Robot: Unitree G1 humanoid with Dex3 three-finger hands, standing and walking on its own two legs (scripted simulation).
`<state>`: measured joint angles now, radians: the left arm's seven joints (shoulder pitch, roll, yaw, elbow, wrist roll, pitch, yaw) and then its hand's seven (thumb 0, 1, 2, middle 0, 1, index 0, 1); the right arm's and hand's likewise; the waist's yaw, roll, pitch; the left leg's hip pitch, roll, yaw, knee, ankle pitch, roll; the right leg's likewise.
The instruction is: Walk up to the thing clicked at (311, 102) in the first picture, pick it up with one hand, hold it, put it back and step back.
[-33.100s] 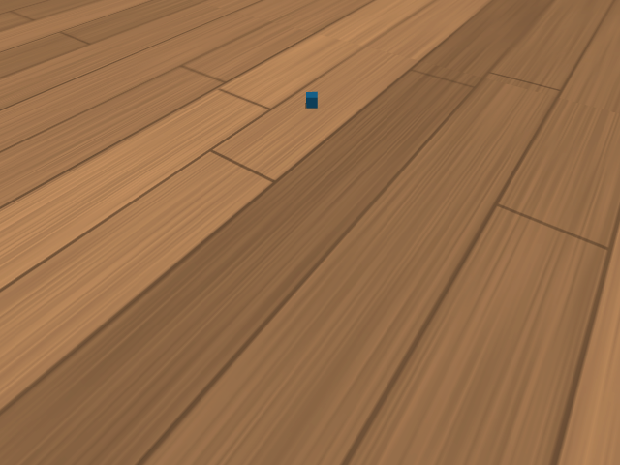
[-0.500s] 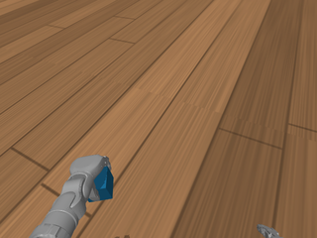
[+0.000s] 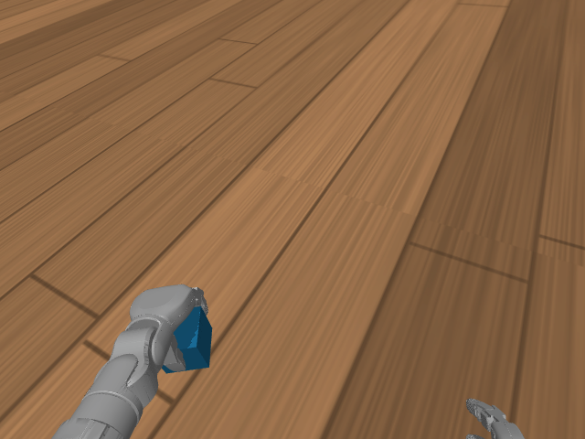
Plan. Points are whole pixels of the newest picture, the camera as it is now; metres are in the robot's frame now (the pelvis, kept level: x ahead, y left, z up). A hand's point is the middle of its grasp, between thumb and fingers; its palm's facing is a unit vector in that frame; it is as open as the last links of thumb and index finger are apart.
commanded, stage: hold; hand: left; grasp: from above
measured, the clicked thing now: (183, 339) +0.30 +0.23 -0.07
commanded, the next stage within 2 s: crouch in 0.42 s
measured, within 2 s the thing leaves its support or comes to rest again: neither
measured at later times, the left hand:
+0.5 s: hand (176, 339) +0.29 +0.23 -0.04, palm faces -0.46 -0.09 -0.88, open 9.8 cm
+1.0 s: hand (190, 357) +0.30 +0.24 -0.13, palm faces -0.48 -0.02 -0.88, open 9.8 cm
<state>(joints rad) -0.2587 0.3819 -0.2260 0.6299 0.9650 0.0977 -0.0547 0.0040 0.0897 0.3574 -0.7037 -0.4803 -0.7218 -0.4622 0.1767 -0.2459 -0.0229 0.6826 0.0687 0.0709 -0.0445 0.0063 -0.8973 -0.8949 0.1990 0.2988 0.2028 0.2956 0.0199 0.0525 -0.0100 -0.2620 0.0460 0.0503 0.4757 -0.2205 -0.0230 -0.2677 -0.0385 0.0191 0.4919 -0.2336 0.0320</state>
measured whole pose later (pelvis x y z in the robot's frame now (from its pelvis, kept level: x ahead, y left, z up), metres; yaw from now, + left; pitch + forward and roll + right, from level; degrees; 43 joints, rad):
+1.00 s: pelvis -0.01 +0.00 -0.03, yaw +1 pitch +10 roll -1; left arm -0.44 0.35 -0.19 1.05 1.09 0.00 0.24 0.00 0.05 0.38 -0.74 -0.45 -0.76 -0.44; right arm 0.20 -0.26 -0.05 0.72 0.02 0.04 -0.01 0.00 -0.89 -0.89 0.20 0.30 0.21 0.30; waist -0.04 0.00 -0.05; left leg -0.64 0.05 0.02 0.79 -0.33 -0.02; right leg -0.62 -0.03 0.00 0.77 -0.33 0.04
